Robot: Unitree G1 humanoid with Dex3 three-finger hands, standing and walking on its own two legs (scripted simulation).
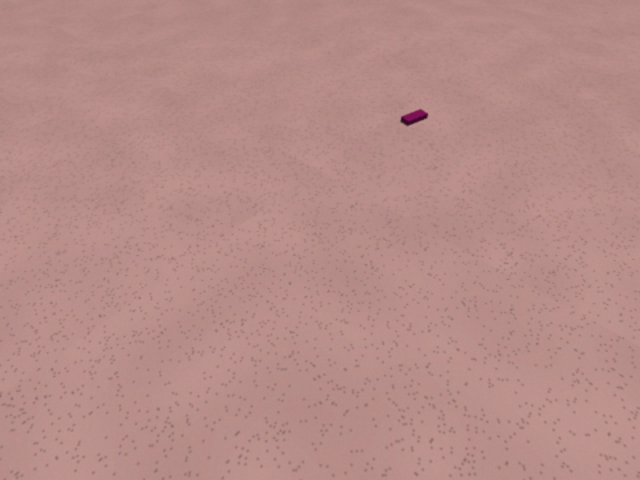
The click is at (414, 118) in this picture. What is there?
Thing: flat box
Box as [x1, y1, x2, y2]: [401, 109, 427, 125]
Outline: 427,113 420,109 402,116 401,120 408,125 425,118 427,116
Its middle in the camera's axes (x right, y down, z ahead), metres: +0.55 -0.70 +2.28
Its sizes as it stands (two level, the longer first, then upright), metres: 0.146 0.061 0.028
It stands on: the floor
